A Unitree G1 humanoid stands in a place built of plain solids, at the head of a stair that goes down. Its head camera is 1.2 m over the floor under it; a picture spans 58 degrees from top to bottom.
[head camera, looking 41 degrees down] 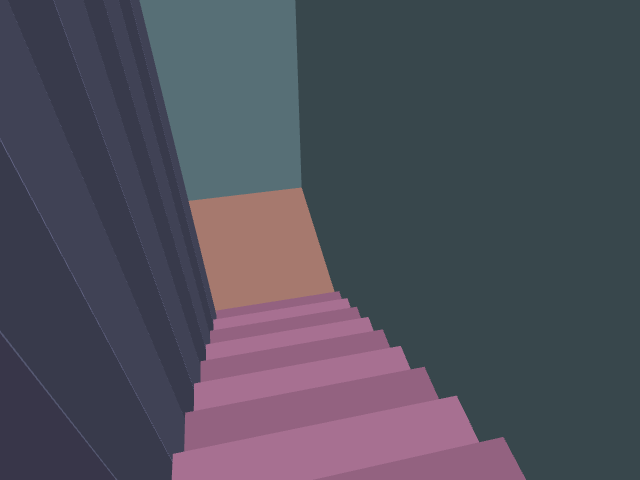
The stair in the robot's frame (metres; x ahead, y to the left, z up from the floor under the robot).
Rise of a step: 0.19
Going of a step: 0.25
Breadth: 1.08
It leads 12 degrees to the left of straight ahead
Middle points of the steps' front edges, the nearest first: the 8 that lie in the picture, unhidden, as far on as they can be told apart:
0.77 -0.01 -0.37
1.02 0.04 -0.55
1.26 0.10 -0.74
1.51 0.15 -0.93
1.76 0.20 -1.11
2.00 0.25 -1.30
2.25 0.30 -1.48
2.50 0.36 -1.67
